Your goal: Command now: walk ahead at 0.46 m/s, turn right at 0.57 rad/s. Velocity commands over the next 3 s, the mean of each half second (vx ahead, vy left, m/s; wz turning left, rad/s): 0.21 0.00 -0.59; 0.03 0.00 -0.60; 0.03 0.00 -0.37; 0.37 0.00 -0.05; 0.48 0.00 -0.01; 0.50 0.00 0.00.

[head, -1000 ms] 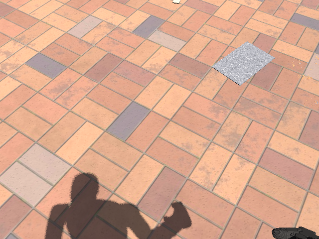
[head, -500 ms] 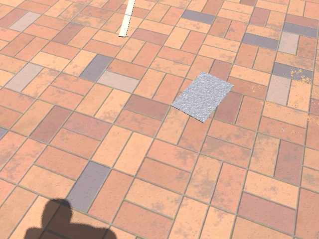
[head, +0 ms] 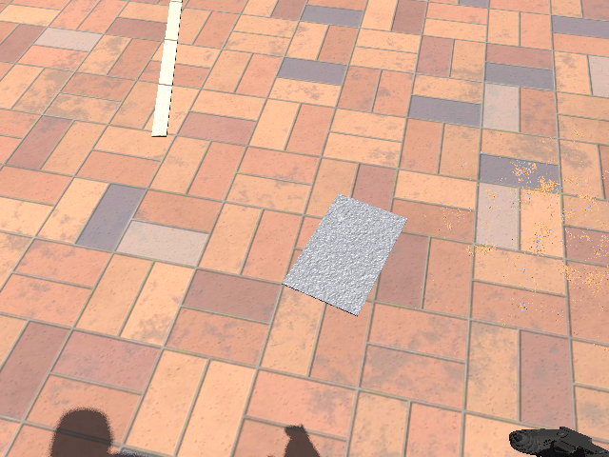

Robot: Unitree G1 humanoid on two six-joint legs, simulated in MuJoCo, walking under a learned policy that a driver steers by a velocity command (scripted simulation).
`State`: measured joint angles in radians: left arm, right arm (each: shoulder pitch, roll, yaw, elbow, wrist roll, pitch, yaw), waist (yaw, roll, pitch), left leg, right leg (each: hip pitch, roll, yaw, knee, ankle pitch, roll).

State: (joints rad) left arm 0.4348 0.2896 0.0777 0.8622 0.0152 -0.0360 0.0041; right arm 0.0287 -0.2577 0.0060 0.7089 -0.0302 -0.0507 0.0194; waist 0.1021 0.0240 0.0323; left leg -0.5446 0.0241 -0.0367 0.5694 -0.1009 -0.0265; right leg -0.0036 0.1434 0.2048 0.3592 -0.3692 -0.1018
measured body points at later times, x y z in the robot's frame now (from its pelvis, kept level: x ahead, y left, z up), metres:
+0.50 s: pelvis +0.14 +0.00 +0.00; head +0.17 -0.02 +0.45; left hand +0.38 +0.19 -0.10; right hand +0.13 -0.28 -0.13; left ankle +0.15 +0.12 -0.73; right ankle +0.17 -0.10 -0.73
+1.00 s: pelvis +0.16 +0.02 +0.00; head +0.19 +0.01 +0.45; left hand +0.41 +0.18 -0.12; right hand +0.12 -0.29 -0.10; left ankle +0.23 +0.10 -0.74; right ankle +0.16 -0.10 -0.73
